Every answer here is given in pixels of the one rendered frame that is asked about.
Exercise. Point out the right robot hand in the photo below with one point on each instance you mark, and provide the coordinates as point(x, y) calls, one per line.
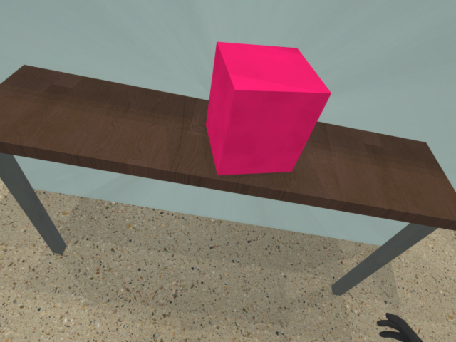
point(405, 334)

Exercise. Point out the carton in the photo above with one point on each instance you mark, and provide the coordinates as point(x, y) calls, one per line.
point(264, 103)

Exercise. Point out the table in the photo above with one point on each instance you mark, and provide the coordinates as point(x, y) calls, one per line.
point(89, 122)

